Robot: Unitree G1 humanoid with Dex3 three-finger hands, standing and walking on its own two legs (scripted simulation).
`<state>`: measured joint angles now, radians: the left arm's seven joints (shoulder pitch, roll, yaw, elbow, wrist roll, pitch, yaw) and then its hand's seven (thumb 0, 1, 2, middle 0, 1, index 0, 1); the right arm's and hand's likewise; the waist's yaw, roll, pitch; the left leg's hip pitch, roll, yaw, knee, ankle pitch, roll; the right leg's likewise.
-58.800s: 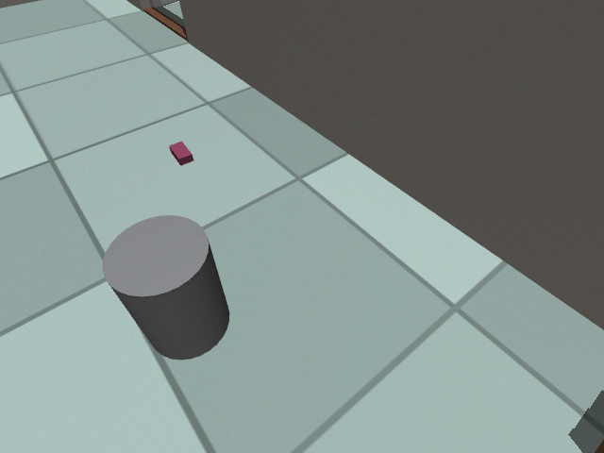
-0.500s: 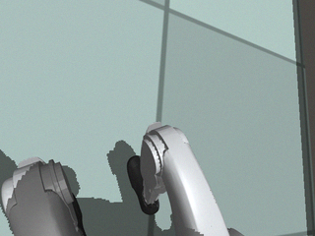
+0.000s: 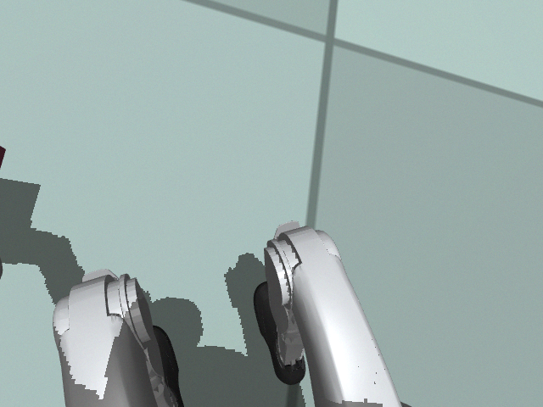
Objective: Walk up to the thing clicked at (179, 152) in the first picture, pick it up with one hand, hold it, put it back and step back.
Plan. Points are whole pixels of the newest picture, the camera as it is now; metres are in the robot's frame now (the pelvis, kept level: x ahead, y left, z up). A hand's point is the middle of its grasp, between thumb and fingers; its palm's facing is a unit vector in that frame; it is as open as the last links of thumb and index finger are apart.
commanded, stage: lift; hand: left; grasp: from above
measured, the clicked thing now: out of the picture +0.46 +0.35 -0.17
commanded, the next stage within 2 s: hold in 1.42 s
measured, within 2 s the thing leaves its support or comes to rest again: neither
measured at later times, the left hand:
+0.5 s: hand out of the picture +0.37 +0.34 +0.03, palm faces -0.09 -0.42 -0.90, open 10.1 cm
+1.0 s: hand out of the picture +0.36 +0.27 +0.23, palm faces -0.12 -0.44 -0.89, open 10.1 cm
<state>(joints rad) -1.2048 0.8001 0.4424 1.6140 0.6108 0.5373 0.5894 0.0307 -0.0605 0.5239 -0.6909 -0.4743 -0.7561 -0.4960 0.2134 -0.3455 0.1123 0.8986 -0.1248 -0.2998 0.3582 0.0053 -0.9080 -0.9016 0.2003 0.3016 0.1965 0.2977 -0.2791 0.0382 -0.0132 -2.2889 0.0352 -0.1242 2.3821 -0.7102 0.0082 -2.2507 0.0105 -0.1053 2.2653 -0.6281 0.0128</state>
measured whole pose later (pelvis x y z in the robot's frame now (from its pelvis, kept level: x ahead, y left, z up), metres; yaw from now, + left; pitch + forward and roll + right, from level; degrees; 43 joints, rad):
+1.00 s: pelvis +0.05 -0.03 +0.30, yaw +7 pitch +23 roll -1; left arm -0.79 0.29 0.09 1.28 0.45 0.81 0.54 0.02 -0.04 0.52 -0.68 -0.46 -0.74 -0.49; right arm 0.20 -0.28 0.02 0.89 0.02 -0.22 0.06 0.01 -0.89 -0.90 0.20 0.30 0.20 0.30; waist -0.10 0.03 -0.23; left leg -1.16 0.06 -0.04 1.31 -0.55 -0.05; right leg -1.17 0.03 -0.05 1.30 -0.52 -0.04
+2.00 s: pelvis +0.09 +0.00 +0.40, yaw +6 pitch +10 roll +0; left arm -0.70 0.17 0.04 1.17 0.40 0.89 0.58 0.01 0.00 0.52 -0.61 -0.53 -0.66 -0.57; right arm 0.20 -0.28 -0.01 0.88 -0.01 -0.13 0.13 0.01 -0.90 -0.90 0.20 0.30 0.20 0.30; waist -0.05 0.04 -0.14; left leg -0.57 0.04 0.02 0.80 -0.41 -0.02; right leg -0.59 0.02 0.00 0.80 -0.38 -0.01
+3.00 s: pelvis +0.09 -0.01 +0.41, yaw +7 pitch +6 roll +0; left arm -0.67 0.15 0.01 1.06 0.39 0.97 0.56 0.01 0.00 0.50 -0.62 -0.52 -0.66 -0.58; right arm 0.14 -0.29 0.01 0.85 0.01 -0.11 0.13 0.01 -0.90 -0.90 0.20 0.30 0.20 0.30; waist -0.03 0.04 -0.09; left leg -0.44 0.03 0.01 0.67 -0.34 -0.02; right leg -0.46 0.01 0.00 0.67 -0.32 -0.01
